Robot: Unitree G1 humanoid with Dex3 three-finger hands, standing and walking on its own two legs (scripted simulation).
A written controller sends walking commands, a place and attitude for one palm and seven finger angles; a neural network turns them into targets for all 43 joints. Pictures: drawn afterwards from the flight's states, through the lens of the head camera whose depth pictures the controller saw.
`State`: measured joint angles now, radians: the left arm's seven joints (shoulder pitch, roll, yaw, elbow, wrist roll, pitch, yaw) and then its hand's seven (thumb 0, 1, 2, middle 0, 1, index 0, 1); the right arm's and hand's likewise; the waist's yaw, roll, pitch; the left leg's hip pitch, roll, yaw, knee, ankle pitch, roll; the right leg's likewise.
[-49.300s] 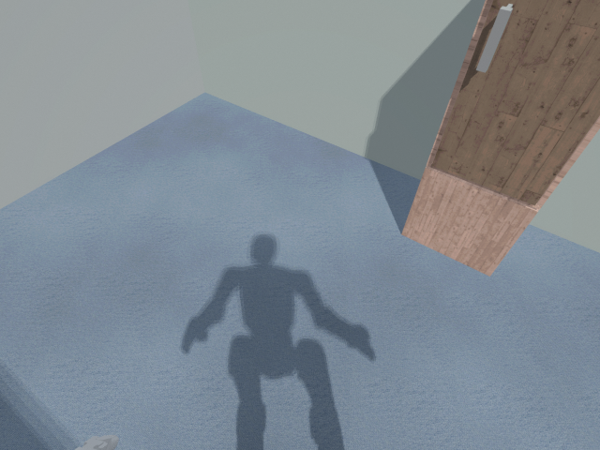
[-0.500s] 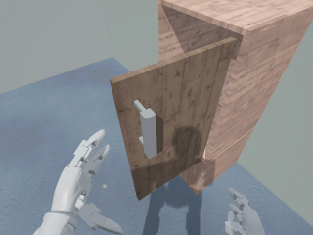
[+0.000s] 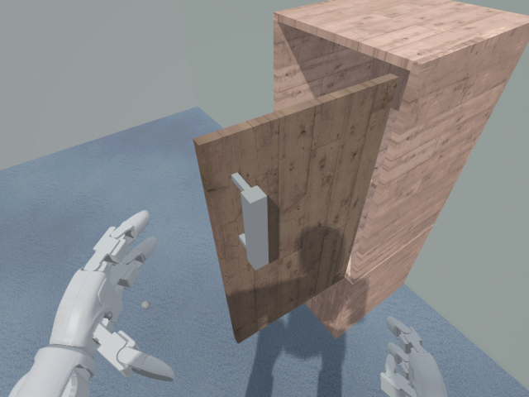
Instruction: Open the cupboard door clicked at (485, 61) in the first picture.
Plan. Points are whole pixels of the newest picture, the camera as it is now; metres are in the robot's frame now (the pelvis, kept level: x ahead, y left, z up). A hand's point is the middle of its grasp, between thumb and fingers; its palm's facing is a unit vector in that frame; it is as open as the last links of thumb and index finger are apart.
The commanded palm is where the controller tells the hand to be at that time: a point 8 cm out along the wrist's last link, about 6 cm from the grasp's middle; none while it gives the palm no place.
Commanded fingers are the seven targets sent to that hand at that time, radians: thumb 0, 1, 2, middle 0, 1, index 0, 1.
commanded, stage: draw the hand back to the body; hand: left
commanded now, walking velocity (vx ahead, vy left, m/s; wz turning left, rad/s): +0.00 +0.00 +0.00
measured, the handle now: (248, 221) +0.34 +0.07 +0.12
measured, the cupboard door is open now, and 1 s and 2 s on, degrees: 87 87 87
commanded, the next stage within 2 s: step back with the hand held close in 1.08 s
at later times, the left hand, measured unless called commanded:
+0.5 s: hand (91, 275) +0.20 +0.23 +0.16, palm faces +0.37 -0.84 -0.39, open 11.5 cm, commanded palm +0.15 +0.28 +0.18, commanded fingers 0.00 0.58 0.76 -0.19 -0.30 -0.19 -0.30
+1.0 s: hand (68, 262) +0.21 +0.26 +0.17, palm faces +0.45 -0.80 -0.39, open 7.5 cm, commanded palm +0.16 +0.30 +0.19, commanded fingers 0.00 0.90 0.90 -0.20 -0.30 -0.20 -0.30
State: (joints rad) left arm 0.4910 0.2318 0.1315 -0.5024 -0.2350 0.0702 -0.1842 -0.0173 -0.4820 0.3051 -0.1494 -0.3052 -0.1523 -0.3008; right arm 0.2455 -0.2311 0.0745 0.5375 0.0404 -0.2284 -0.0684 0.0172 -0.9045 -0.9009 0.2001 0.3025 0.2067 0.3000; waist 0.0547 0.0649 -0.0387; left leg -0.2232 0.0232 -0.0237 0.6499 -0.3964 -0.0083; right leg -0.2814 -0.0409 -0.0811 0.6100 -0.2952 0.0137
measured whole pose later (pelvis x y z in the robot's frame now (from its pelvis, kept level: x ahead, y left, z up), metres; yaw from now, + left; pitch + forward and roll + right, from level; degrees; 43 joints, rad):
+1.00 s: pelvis +0.01 +0.00 +0.02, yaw -2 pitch -5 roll -1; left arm 0.45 0.31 0.33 -0.40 -0.04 -0.09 0.12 0.01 0.87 0.89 -0.20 -0.31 -0.21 -0.30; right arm 0.18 -0.22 0.02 0.64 -0.01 -0.14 -0.07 0.02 -0.91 -0.90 0.20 0.30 0.21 0.30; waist 0.08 0.06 0.05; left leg -0.02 0.03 0.01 0.41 -0.31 -0.01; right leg -0.11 -0.03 -0.05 0.40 -0.21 0.02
